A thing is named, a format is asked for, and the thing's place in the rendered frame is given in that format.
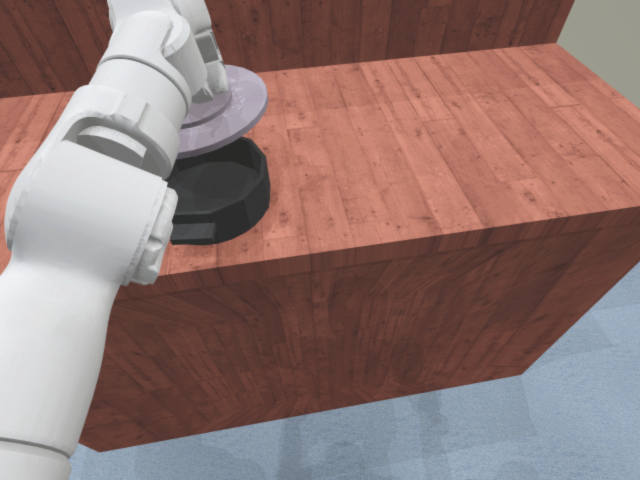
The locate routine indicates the pot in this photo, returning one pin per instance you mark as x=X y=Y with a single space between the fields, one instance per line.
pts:
x=221 y=194

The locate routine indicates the left robot forearm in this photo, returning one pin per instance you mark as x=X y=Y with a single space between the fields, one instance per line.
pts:
x=135 y=104

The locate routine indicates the left robot upper arm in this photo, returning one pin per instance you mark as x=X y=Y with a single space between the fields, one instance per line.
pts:
x=89 y=224

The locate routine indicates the table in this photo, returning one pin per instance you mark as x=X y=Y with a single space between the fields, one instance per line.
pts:
x=451 y=191

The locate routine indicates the lid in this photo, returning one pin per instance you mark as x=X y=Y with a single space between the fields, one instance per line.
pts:
x=211 y=125

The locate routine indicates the left robot hand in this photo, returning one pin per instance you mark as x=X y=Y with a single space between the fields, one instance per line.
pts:
x=204 y=37

